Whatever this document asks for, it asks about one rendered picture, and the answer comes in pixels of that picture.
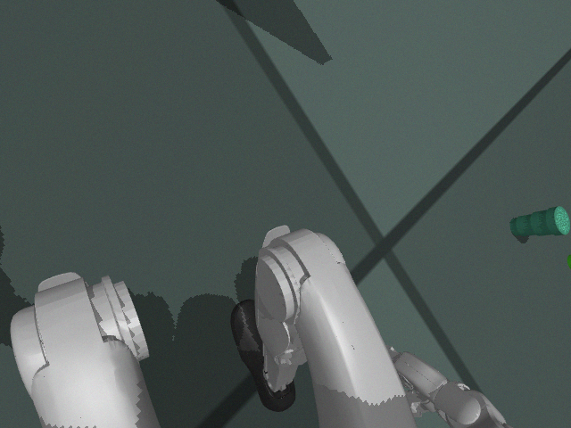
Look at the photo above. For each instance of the right robot hand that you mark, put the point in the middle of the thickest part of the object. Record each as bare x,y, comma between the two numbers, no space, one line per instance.
423,380

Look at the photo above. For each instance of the right robot foot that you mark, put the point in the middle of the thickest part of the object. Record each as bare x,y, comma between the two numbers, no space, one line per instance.
249,345

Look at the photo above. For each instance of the right robot arm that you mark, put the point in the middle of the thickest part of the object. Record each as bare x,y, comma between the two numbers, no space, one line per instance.
461,407

